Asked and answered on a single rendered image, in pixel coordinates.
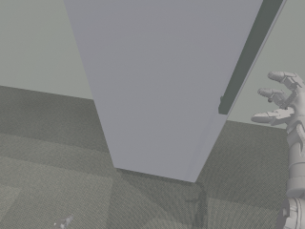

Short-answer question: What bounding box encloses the fridge door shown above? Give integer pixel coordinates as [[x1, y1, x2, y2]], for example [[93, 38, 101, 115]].
[[63, 0, 286, 183]]

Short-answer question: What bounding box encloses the handle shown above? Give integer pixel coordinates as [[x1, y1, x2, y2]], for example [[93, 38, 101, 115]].
[[218, 0, 283, 115]]

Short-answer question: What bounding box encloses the right robot hand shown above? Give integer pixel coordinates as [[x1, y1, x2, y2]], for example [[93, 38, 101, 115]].
[[251, 71, 305, 126]]

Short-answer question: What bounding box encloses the right robot upper arm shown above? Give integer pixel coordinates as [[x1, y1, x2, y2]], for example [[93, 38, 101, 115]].
[[275, 197, 305, 229]]

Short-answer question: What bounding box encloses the robot right forearm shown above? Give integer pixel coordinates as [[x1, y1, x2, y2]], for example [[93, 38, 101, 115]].
[[286, 115, 305, 200]]

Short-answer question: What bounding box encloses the left robot hand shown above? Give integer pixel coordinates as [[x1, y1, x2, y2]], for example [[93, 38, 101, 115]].
[[51, 214, 73, 229]]

